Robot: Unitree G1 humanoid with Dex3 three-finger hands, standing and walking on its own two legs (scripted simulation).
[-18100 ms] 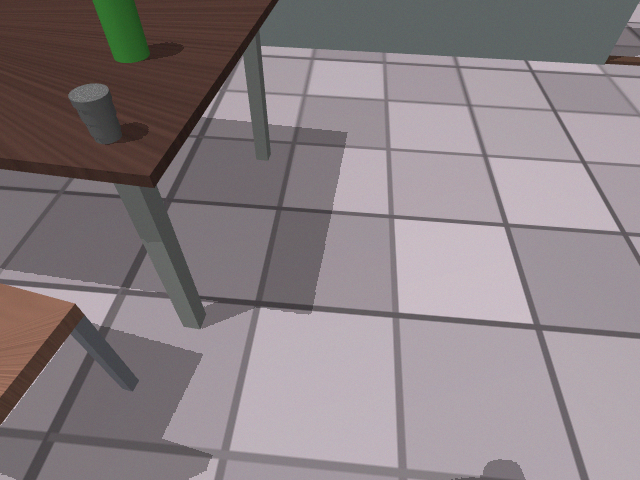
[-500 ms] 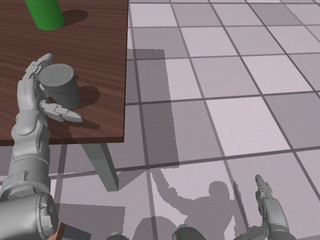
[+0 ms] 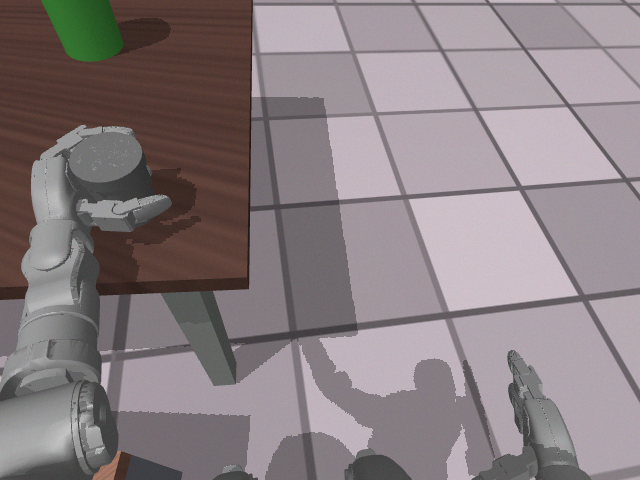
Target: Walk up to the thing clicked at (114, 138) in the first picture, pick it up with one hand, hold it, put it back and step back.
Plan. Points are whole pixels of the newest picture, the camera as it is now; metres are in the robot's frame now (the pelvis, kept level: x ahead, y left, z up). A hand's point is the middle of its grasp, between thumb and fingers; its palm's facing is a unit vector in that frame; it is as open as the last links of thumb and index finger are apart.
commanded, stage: settle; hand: left
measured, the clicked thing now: (121, 185) +0.46 +0.20 +0.09
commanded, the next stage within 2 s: lift in 0.90 s
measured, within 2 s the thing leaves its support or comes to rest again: leaves its support in 0.22 s
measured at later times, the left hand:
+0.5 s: hand (107, 149) +0.47 +0.20 +0.14, palm faces +0.14 -0.99 +0.01, open 9.7 cm
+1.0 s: hand (97, 130) +0.47 +0.20 +0.17, palm faces +0.15 -0.99 +0.01, open 9.7 cm
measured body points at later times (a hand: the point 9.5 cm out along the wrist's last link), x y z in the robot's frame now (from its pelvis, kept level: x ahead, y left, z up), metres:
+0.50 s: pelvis +0.01 +0.00 +0.01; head +0.06 +0.01 +0.46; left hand +0.46 +0.25 +0.14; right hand +0.16 -0.26 -0.03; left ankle +0.01 +0.12 -0.68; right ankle +0.01 -0.15 -0.68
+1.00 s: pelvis +0.01 +0.00 +0.02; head +0.05 +0.00 +0.47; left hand +0.45 +0.25 +0.17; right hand +0.16 -0.27 -0.03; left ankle +0.01 +0.12 -0.68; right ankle +0.01 -0.15 -0.68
